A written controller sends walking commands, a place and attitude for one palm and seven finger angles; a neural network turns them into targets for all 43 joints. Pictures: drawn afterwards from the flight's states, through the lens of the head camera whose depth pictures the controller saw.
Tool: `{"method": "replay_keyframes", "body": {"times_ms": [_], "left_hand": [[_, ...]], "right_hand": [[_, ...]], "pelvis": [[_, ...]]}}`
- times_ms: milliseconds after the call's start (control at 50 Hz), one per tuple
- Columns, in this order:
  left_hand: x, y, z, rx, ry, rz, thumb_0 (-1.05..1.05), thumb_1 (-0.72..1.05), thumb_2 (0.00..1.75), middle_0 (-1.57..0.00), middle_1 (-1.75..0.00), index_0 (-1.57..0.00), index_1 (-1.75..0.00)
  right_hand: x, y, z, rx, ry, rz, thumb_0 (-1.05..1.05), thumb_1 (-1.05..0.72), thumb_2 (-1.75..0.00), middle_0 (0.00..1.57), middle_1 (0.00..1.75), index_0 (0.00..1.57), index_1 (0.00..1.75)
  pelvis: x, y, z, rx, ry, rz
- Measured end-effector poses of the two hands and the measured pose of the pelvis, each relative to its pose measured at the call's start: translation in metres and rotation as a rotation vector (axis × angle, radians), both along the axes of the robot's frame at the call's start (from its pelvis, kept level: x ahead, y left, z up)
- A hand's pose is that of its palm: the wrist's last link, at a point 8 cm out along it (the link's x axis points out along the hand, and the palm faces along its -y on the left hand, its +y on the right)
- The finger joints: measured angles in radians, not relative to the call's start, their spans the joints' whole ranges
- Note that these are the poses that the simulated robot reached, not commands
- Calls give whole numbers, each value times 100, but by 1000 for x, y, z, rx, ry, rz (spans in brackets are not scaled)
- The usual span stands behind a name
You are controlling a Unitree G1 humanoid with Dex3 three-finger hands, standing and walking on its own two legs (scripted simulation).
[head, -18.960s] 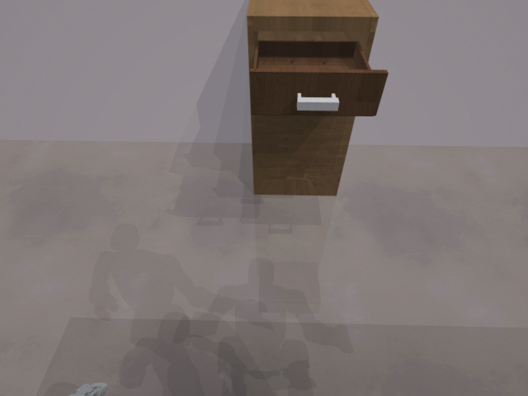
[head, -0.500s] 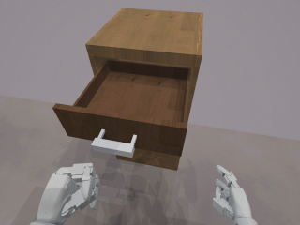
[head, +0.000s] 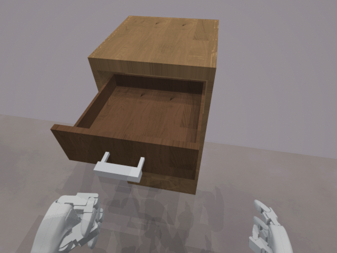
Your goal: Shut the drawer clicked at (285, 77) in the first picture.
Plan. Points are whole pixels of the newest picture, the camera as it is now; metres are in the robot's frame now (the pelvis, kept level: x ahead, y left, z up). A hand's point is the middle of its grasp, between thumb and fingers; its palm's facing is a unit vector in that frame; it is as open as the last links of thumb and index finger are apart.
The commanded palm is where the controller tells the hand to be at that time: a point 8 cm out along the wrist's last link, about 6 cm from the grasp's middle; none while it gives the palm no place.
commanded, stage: raise the hand and make a fist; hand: left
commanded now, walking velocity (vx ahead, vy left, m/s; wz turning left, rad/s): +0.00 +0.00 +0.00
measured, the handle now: (121, 164) +0.34 +0.15 +0.02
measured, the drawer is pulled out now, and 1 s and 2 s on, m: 0.30 0.30 0.30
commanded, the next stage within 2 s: bring the fist close to the handle in 0.08 s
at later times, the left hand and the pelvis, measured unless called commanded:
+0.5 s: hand (101, 220) +0.17 +0.14 +0.09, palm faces -0.09 -0.99 -0.06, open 3.2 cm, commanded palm +0.15 +0.19 +0.09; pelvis -0.01 -0.01 +0.00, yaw +1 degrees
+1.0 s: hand (114, 216) +0.20 +0.13 +0.04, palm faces -0.16 -0.99 -0.02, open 3.2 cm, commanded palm +0.19 +0.19 +0.04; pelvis -0.01 +0.01 -0.02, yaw +0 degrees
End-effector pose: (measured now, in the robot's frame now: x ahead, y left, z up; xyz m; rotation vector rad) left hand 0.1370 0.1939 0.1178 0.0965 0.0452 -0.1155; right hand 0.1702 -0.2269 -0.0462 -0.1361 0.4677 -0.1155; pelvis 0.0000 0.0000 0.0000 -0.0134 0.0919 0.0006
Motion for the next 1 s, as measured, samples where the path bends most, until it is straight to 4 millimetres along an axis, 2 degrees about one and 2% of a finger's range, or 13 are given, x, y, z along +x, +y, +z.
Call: {"method": "replay_keyframes", "body": {"times_ms": [80,160,260,420,580,660,780,920,1000], "left_hand": [[-4,6,9,3,-57,53,1,89,90,-140,-160,-140,-160],[-5,0,8,-7,-64,48,1,90,90,-140,-160,-140,-160],[-2,-10,-2,-6,-16,-2,1,90,90,-140,-160,-140,-160],[12,5,-18,-19,-6,45,1,89,90,-140,-160,-140,-160],[26,-4,-34,-45,11,-19,1,90,90,-140,-160,-140,-160],[32,1,-44,-44,27,-16,1,89,90,-140,-160,-140,-160],[37,11,-52,-49,8,21,1,90,90,-140,-160,-140,-160],[44,-3,-68,-72,10,-43,1,90,90,-140,-160,-140,-160],[49,-4,-79,-68,20,-41,1,90,90,-140,-160,-140,-160]], "right_hand": [[6,-2,1,0,-21,15,1,-90,-90,20,30,20,30],[12,-1,1,4,-36,41,1,-90,-90,20,30,20,29],[14,0,1,11,-44,50,1,-90,-90,20,30,20,30],[7,-5,-6,-13,16,46,1,-90,-90,20,30,20,30],[-6,-12,-16,-39,71,19,1,-90,-90,20,30,20,30],[-12,-12,-20,-44,102,-5,1,-90,-90,20,30,20,30],[-16,-8,-27,-51,134,-1,1,-90,-90,20,30,20,30],[-15,2,-37,-49,144,16,1,-90,-90,20,30,20,30],[-16,6,-42,-45,157,17,1,-90,-90,20,30,20,30]], "pelvis": [[0,-4,0,-2,-6,7],[-2,-7,0,-2,-8,14],[-4,-10,1,2,-6,14],[-6,-13,0,2,11,17],[-6,-7,-3,0,35,14],[-6,-4,-5,3,51,6],[-7,1,-10,-3,73,7],[-10,8,-19,-6,104,5],[-12,9,-25,-6,121,2]]}}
